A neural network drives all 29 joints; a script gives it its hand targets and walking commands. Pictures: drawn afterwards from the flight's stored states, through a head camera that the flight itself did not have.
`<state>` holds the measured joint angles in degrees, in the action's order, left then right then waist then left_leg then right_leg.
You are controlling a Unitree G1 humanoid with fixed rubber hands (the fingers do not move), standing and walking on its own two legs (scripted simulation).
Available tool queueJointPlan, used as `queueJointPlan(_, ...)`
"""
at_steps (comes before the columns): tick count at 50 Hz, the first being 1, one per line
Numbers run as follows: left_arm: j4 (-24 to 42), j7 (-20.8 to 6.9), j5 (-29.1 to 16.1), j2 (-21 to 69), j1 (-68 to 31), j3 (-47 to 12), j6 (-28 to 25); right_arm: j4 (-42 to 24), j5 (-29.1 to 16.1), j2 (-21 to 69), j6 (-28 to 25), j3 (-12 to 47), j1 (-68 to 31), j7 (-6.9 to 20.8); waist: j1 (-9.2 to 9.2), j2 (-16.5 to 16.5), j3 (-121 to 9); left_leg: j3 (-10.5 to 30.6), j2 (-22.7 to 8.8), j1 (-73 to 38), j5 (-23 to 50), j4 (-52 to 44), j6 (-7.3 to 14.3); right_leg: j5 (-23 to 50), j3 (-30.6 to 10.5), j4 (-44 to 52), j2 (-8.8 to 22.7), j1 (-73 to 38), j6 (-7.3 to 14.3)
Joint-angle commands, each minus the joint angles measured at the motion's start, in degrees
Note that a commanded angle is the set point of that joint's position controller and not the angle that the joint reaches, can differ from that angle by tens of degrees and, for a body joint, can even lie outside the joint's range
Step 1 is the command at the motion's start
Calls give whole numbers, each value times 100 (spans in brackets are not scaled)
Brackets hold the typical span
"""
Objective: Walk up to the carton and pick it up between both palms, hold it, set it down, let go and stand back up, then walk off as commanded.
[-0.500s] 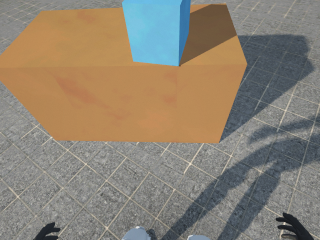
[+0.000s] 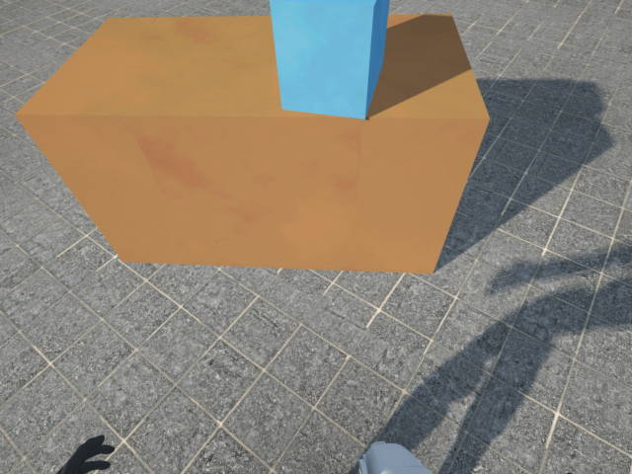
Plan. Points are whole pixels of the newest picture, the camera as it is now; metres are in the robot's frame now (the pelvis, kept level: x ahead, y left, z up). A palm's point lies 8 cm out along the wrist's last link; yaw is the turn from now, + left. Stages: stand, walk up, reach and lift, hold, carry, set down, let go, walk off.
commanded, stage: walk off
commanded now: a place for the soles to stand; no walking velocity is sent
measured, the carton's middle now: (335, 37) +1.06 -0.04 +0.05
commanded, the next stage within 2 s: stand in 0.46 s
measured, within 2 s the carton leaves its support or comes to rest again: neither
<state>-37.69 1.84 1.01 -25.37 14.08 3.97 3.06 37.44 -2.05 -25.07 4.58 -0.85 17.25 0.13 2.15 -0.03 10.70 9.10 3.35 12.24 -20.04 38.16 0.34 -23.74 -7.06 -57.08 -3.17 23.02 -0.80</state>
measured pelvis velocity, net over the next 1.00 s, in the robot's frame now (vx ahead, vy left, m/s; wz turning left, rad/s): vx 0.00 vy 0.01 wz -0.01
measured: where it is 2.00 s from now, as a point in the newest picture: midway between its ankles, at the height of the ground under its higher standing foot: outside the picture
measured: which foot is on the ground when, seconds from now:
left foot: down 0.00-1.00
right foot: up 0.00-0.10, down 0.12-1.00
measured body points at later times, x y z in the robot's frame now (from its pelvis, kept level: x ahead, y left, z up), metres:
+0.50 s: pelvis -0.01 +0.00 +0.01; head +0.00 -0.01 +0.46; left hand +0.13 +0.33 -0.05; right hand +0.14 -0.31 -0.08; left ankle +0.02 +0.15 -0.72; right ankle +0.02 -0.13 -0.72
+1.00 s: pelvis +0.00 +0.01 +0.02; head +0.01 -0.01 +0.46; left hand +0.15 +0.31 -0.06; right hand +0.14 -0.31 -0.08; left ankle +0.03 +0.15 -0.72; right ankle +0.02 -0.13 -0.72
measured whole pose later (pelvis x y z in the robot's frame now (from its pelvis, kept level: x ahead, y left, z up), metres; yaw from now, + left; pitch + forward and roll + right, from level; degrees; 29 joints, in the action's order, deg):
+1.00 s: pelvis +0.00 +0.01 +0.02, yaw -1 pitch -1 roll +0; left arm -40.0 0.8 0.5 -20.4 11.3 3.9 -0.3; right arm 49.5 -2.0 -24.6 0.0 -0.8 7.0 0.1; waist 0.4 1.8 1.2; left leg 8.4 1.2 14.4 -15.3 30.8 -1.2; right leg -15.3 -6.8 -30.8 -2.2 14.2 -0.7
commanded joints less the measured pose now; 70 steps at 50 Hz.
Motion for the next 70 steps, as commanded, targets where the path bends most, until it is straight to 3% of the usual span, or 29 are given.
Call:
queueJointPlan(1, 362, -67, -158, -949, 270, 435, -116, -658, 461, -930, -343, -502, -1060, -30, -119, 818, -547, 1085, -1260, 1093, -767, -2028, 1045, -458, -77, -177, 219, -422, -151)
queueJointPlan(2, 306, -82, -212, -778, 79, 364, -135, -538, 478, -836, -337, -484, -760, -31, -46, 723, -482, 1000, -1143, 304, 103, -1692, 967, -601, 0, 739, 345, -55, -81)
queueJointPlan(3, 219, -115, -195, -718, 146, 333, -188, -451, 488, -883, -333, -493, -464, -49, 52, 826, -856, 1057, -1255, -268, -29, -1698, 935, -677, 136, 1531, 396, -167, -33)
queueJointPlan(5, 38, -26, -218, -558, 546, 257, -312, -414, 425, -990, -263, -482, -605, -27, -261, 628, -1003, 756, -1200, 171, 293, -1062, 679, 259, 186, 3536, 412, -1543, 116)
queueJointPlan(6, -8, 16, -233, -798, 469, 240, -363, -327, 351, -821, -285, -405, -331, -39, -135, 347, -1113, 670, -961, 599, 499, -657, 378, 621, -713, 3873, 676, -2184, 184)
queueJointPlan(7, -109, 43, -189, -1238, 355, 199, -482, -236, 226, -749, -349, -315, -417, -54, -57, -218, -1139, 354, -408, 733, 413, -283, -75, 1109, -2026, 3734, 1493, -1824, 570)
queueJointPlan(9, 81, 8, -95, -1311, -70, 268, -507, -130, 191, -833, -340, -399, -556, -40, 72, -345, -899, 7, -465, -58, 358, -478, -2, 1565, -1636, 3315, 1545, -722, 798)
queueJointPlan(10, 99, -12, -104, -1133, -24, 214, -500, -163, 214, -822, -321, -461, -614, -33, 67, -19, -767, 143, -589, -99, 914, -713, 109, 1965, -1666, 3179, 1448, -655, 755)
queueJointPlan(11, 65, -16, -148, -1178, -136, 235, -489, -122, 214, -870, -363, -421, -664, -29, 13, -203, -981, 252, -669, -326, 1554, -855, 193, 1884, -1163, 2988, 1132, -750, 545)
queueJointPlan(13, 10, -56, -177, -933, -75, 242, -417, -56, 207, -866, -347, -452, -838, -1, -133, -242, -874, 354, -724, -263, 487, -1134, 326, 522, -729, 3390, 773, -429, 231)
queueJointPlan(18, -15, -63, -213, -1076, -69, 256, -433, 50, 161, -964, -429, -420, -886, 9, -182, 61, -1276, 197, -749, -350, 1563, -1101, 315, 1941, -613, 2927, 725, -1019, 251)
queueJointPlan(20, -44, -29, -211, -953, -227, 208, -395, -35, 202, -882, -397, -329, -1161, 42, -175, -39, -1107, 340, -846, -49, 676, -1337, 336, 1310, -493, 3038, 628, -994, 174)
queueJointPlan(22, -39, -40, -207, -954, -61, 233, -388, 38, 198, -858, -359, -416, -1196, 32, -151, 122, -876, 206, -679, -65, 359, -1188, 238, 831, -831, 3393, 804, -720, 245)
queueJointPlan(24, 95, -104, -263, -758, -609, 160, -362, 286, 189, -840, -422, -320, -818, -14, -15, -139, -1015, 400, -815, -50, -215, -1565, 148, 281, -579, 3341, 803, -758, 201)
queueJointPlan(25, 100, -126, -240, -856, -387, 180, -352, 267, 205, -1070, -459, -390, -1136, -12, -224, 102, -959, 643, -919, 0, -273, -1638, 267, 189, -450, 3328, 640, -727, 156)
queueJointPlan(30, -111, -119, -202, -887, -391, 234, -454, 459, 210, -831, -651, -289, -1313, -12, -222, -220, -1080, 384, -813, 22, 622, -1454, 171, 1286, -539, 3403, 826, -1199, 247)
queueJointPlan(31, -33, -154, -251, -774, -363, 153, -477, 503, 166, -907, -667, -326, -1224, -35, -210, 135, -933, 369, -755, -38, 858, -1450, 141, 1212, -617, 3422, 877, -1023, 243)
queueJointPlan(35, -247, -119, -180, -925, -345, 188, -527, 760, 123, -1031, -674, -361, -1248, -54, -265, -268, -1619, 234, -784, -424, 2090, -1208, 128, 2664, -407, 3274, 856, -1523, 215)
queueJointPlan(40, -286, -51, -248, -676, -323, 115, -472, 896, 102, -726, -621, -199, -1276, -68, -183, -235, -1616, 221, -868, -522, 2569, -1213, 119, 2838, -359, 3125, 822, -1503, 176)
queueJointPlan(41, -308, -69, -240, -512, -436, 93, -436, 954, 106, -761, -616, -221, -1190, -86, -189, -45, -1409, 176, -868, -428, 2433, -1168, 140, 2500, -555, 3323, 888, -1322, 262)
queueJointPlan(42, -321, -53, -246, -507, -467, 43, -398, 1009, 100, -694, -597, -226, -1132, -68, -99, -497, -1395, 222, -876, -296, 2035, -1257, 130, 2399, -351, 3436, 899, -1478, 212)
queueJointPlan(44, -386, -38, -246, -423, -447, 86, -417, 997, 153, -637, -561, -210, -1401, -29, -200, -212, -1280, 204, -713, -6, 1480, -1480, 96, 1798, -415, 3438, 818, -1390, 231)
queueJointPlan(47, -380, -46, -214, -590, -518, 107, -420, 1060, 154, -495, -580, -167, -1280, -42, -153, -422, -1246, 236, -781, -150, 1435, -1481, 178, 1531, -508, 3506, 831, -1265, 197)
queueJointPlan(51, -287, -96, -240, -539, -672, 146, -467, 962, 162, -897, -629, -277, -1466, -40, -211, -4, -1441, 358, -935, 45, 1288, -1565, 210, 1696, -356, 3291, 735, -1528, 149)
queueJointPlan(55, -423, -92, -258, -618, -623, 137, -479, 1069, 166, -1003, -656, -313, -1468, -75, -257, -209, -1246, 403, -869, -83, 1351, -1570, 218, 1902, -353, 3391, 794, -1314, 169)
queueJointPlan(57, -497, -56, -217, -559, -589, 80, -536, 1207, 148, -792, -629, -269, -1273, -30, -118, -595, -1434, 255, -833, -406, 1804, -1447, 132, 2198, -352, 3528, 837, -1374, 171)
queueJointPlan(59, -431, -24, -190, -877, -867, 169, -510, 1260, 65, -760, -627, -276, -1194, -1, 28, -407, -1422, 181, -814, -505, 1887, -1417, 99, 2067, -444, 3492, 906, -1188, 183)
queueJointPlan(63, -565, -87, -216, -519, -613, 65, -495, 1240, 149, -778, -597, -243, -1538, -33, -256, -444, -1276, 308, -896, -28, 1700, -1617, 182, 1952, -320, 3481, 860, -1495, 171)
queueJointPlan(70, -664, -69, -281, -569, -512, 82, -483, 1381, 173, -997, -646, -266, -1417, -50, -278, -245, -1361, 329, -965, -127, 1540, -1594, 211, 1867, -329, 3434, 845, -1510, 177)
